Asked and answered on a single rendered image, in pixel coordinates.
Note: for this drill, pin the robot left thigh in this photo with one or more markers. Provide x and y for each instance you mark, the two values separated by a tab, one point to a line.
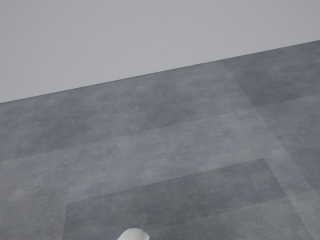
134	234

